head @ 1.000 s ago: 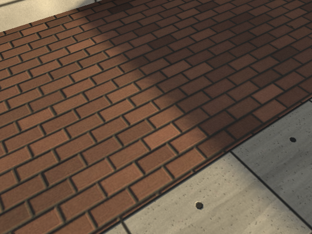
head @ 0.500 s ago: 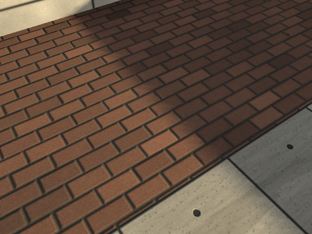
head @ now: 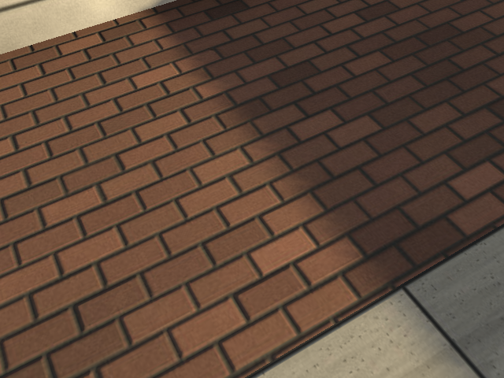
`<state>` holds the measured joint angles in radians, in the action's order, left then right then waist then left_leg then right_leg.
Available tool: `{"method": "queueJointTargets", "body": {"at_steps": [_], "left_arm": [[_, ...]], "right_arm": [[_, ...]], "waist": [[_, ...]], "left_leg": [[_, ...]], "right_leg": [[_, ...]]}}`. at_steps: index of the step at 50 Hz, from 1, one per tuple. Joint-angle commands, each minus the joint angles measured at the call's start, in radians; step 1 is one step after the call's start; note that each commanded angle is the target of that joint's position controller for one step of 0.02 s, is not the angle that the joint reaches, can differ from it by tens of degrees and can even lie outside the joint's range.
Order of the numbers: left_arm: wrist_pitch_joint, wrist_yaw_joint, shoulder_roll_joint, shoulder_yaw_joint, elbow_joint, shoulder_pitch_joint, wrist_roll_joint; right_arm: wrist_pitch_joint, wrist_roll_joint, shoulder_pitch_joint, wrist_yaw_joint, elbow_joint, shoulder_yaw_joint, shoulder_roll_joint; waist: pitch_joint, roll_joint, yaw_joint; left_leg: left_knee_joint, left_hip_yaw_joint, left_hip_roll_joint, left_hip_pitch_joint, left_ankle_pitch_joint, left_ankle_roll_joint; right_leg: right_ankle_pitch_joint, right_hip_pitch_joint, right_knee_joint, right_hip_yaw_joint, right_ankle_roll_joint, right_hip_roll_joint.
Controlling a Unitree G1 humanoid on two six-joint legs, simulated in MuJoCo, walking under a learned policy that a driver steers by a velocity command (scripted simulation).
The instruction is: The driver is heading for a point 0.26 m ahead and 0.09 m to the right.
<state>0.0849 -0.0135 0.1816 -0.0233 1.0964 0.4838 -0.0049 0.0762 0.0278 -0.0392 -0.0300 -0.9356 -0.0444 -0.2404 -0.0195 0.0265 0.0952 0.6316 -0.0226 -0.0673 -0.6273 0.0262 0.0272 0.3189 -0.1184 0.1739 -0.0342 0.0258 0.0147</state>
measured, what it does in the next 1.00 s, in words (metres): walks ahead: left foot, then right foot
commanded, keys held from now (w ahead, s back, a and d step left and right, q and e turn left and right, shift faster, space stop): w+e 0.06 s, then no key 0.94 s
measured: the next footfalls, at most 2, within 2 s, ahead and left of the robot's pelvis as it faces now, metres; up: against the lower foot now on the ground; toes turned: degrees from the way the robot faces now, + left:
left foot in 0.10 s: +0.26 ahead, +0.14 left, +0.00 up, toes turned +0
right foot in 0.50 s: +0.29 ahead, -0.10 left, +0.00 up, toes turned -5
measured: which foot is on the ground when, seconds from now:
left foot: up 0.00-0.08, down 0.10-1.00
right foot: down 0.00-0.12, up 0.14-0.48, down 0.50-1.00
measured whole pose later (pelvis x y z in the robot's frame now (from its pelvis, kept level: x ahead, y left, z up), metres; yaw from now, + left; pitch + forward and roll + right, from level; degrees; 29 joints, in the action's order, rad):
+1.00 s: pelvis +0.25 +0.02 +0.00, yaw -4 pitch -1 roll +0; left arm 0.00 -0.03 0.21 -0.05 1.08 0.13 0.00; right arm 0.00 0.00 0.19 0.04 -1.10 -0.02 -0.22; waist -0.04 0.00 -0.01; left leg 0.48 -0.07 -0.02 -0.14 0.31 0.01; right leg 0.25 0.23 0.49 -0.01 0.00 -0.01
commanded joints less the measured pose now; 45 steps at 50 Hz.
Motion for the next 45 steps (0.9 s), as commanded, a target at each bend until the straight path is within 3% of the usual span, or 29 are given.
{"method": "queueJointTargets", "body": {"at_steps": [1, 3, 4, 5, 6, 7, 8, 9, 10, 11, 14, 16, 18, 20, 22, 24, 25, 26, 27, 28, 29, 35, 45], "left_arm": [[0.002, -0.009, 0.18, -0.04, -0.023, 0.023, -0.015], [-0.007, -0.01, 0.203, -0.051, -0.037, -0.014, -0.014], [-0.016, -0.011, 0.208, -0.054, -0.045, -0.039, -0.009], [-0.023, -0.011, 0.197, -0.05, -0.056, -0.049, 0.0], [-0.024, -0.011, 0.153, -0.035, -0.084, -0.03, 0.023], [-0.012, -0.006, -0.004, 0.001, -0.059, 0.141, 0.004], [0.004, -0.005, 0.09, -0.023, -0.043, 0.092, -0.017], [0.01, -0.008, 0.127, -0.037, -0.071, -0.003, -0.036], [0.008, -0.018, 0.135, -0.04, -0.081, -0.055, -0.03], [-0.001, -0.026, 0.137, -0.052, -0.086, -0.081, -0.016], [-0.039, -0.029, 0.072, -0.052, -0.092, -0.055, -0.01], [-0.054, -0.036, 0.063, -0.047, -0.118, -0.1, -0.001], [-0.064, -0.036, 0.074, -0.041, -0.139, -0.171, 0.007], [-0.079, -0.032, 0.105, -0.044, -0.145, -0.212, 0.004], [-0.09, -0.029, 0.119, -0.048, -0.145, -0.239, 0.007], [-0.093, -0.03, 0.131, -0.051, -0.143, -0.261, 0.024], [-0.092, -0.033, 0.163, -0.055, -0.152, -0.271, 0.03], [-0.09, -0.038, 0.226, -0.063, -0.161, -0.291, 0.022], [-0.088, -0.031, 0.206, -0.06, -0.14, -0.32, 0.012], [-0.083, -0.022, 0.153, -0.053, -0.144, -0.347, 0.006], [-0.077, -0.018, 0.133, -0.047, -0.139, -0.351, 0.012], [-0.06, -0.019, 0.141, -0.05, -0.098, -0.331, 0.005], [-0.076, -0.021, 0.135, -0.049, -0.059, -0.343, 0.003]], "right_arm": [[0.021, 0.004, -0.144, -0.011, 0.106, -0.005, -0.065], [0.031, 0.003, -0.07, -0.012, 0.102, -0.024, -0.113], [0.032, -0.003, 0.043, -0.006, 0.072, -0.043, -0.144], [0.03, -0.008, 0.208, 0.002, 0.024, -0.066, -0.187], [0.027, -0.035, 0.379, 0.013, -0.01, -0.082, -0.261], [0.02, -0.045, 0.401, 0.002, -0.029, -0.077, -0.282], [0.018, -0.03, 0.357, -0.004, -0.019, -0.055, -0.196], [0.021, -0.023, 0.251, -0.001, -0.005, -0.038, -0.145], [0.027, -0.025, 0.168, -0.002, 0.008, -0.025, -0.112], [0.032, -0.03, 0.13, -0.004, 0.005, -0.019, -0.086], [0.04, -0.06, 0.117, -0.001, -0.033, -0.003, -0.056], [0.039, -0.066, 0.094, 0.012, -0.043, -0.002, -0.081], [0.026, -0.059, 0.093, 0.027, -0.047, -0.008, -0.117], [0.009, -0.048, 0.124, 0.036, -0.059, -0.012, -0.141], [-0.006, -0.036, 0.129, 0.039, -0.066, -0.007, -0.135], [-0.015, -0.024, 0.156, 0.039, -0.078, 0.007, -0.097], [-0.016, -0.031, 0.201, 0.038, -0.091, 0.017, -0.071], [-0.015, -0.044, 0.27, 0.037, -0.097, 0.013, -0.07], [-0.026, -0.043, 0.322, 0.047, -0.105, 0.017, -0.045], [-0.038, -0.045, 0.28, 0.055, -0.106, 0.013, -0.075], [-0.046, -0.04, 0.262, 0.06, -0.104, 0.009, -0.09], [-0.053, -0.031, 0.254, 0.063, -0.115, 0.009, -0.086], [-0.072, -0.029, 0.266, 0.066, -0.144, 0.007, -0.082]], "waist": [[-0.136, -0.122, -0.044], [-0.073, -0.141, -0.102], [0.001, -0.16, -0.163], [0.111, -0.158, -0.234], [0.275, -0.033, -0.263], [0.463, 0.271, -0.168], [0.409, 0.171, -0.189], [0.242, 0.129, -0.163], [0.168, 0.03, -0.127], [0.123, 0.009, -0.102], [0.102, 0.042, -0.039], [0.09, 0.056, -0.019], [0.108, 0.067, -0.034], [0.124, 0.059, -0.051], [0.095, 0.046, -0.048], [0.048, 0.021, -0.045], [0.03, -0.026, -0.06], [0.022, -0.13, -0.127], [0.041, -0.233, -0.163], [0.0, -0.183, -0.135], [-0.001, -0.144, -0.126], [0.069, -0.067, -0.107], [0.053, -0.024, -0.105]], "left_leg": [[-0.085, 0.006, 0.024, 0.022, -0.02, 0.018], [-0.11, -0.004, 0.056, 0.154, 0.024, 0.04], [-0.115, -0.029, 0.089, 0.303, 0.023, 0.058], [-0.114, -0.025, 0.081, 0.535, -0.045, 0.082], [-0.058, 0.192, -0.126, 0.86, -0.218, 0.14], [-0.19, 0.629, -0.372, 1.099, -0.249, 0.316], [-0.258, 0.634, -0.324, 0.978, -0.279, 0.284], [-0.258, 0.443, -0.294, 0.82, -0.35, 0.251], [-0.276, 0.321, -0.257, 0.666, -0.44, 0.228], [-0.303, 0.238, -0.22, 0.545, -0.475, 0.214], [-0.367, 0.126, -0.175, 0.356, -0.504, 0.221], [-0.382, 0.077, -0.158, 0.306, -0.516, 0.229], [-0.384, 0.05, -0.144, 0.298, -0.455, 0.219], [-0.397, 0.066, -0.148, 0.308, -0.279, 0.21], [-0.396, 0.08, -0.137, 0.284, -0.034, 0.186], [-0.365, 0.085, -0.088, 0.256, 0.194, 0.125], [-0.326, 0.071, -0.049, 0.244, 0.276, 0.075], [-0.264, 0.02, 0.026, 0.226, 0.327, 0.035], [-0.278, -0.028, 0.057, 0.325, 0.303, 0.015], [-0.264, -0.032, 0.057, 0.373, 0.264, 0.001], [-0.256, -0.03, 0.051, 0.383, 0.236, 0.003], [-0.226, -0.016, 0.025, 0.427, 0.053, 0.007], [-0.212, -0.016, 0.016, 0.461, -0.001, -0.003]], "right_leg": [[-0.419, 0.101, -0.047, 0.144, 0.141, -0.265], [-0.65, 0.064, 0.055, 0.144, 0.121, -0.276], [-0.851, 0.067, 0.188, 0.112, 0.095, -0.245], [-0.89, 0.14, 0.391, 0.079, 0.054, -0.189], [-0.535, 0.371, 0.701, 0.049, 0.01, -0.109], [0.298, 0.65, 1.059, 0.09, -0.05, 0.074], [0.315, 0.672, 1.18, 0.218, -0.04, 0.041], [0.257, 0.731, 1.196, 0.177, -0.034, 0.003], [0.186, 0.696, 1.157, 0.139, -0.035, -0.048], [0.148, 0.65, 1.106, 0.124, -0.035, -0.078], [0.093, 0.493, 0.964, 0.114, -0.026, -0.111], [0.052, 0.463, 0.782, 0.101, -0.039, -0.116], [-0.035, 0.409, 0.622, 0.082, -0.049, -0.112], [-0.111, 0.363, 0.537, 0.067, -0.055, -0.097], [-0.16, 0.312, 0.44, 0.053, -0.044, -0.086], [-0.208, 0.252, 0.301, 0.053, -0.017, -0.081], [-0.323, 0.223, 0.24, 0.11, 0.001, -0.134], [-0.44, 0.214, 0.252, 0.158, 0.036, -0.188], [-0.226, 0.322, 0.223, 0.164, 0.067, -0.177], [-0.128, 0.384, 0.203, 0.146, 0.045, -0.134], [-0.142, 0.388, 0.205, 0.126, 0.021, -0.116], [-0.432, 0.277, 0.28, 0.092, 0.019, -0.089], [-0.44, 0.274, 0.286, 0.07, 0.022, -0.071]]}}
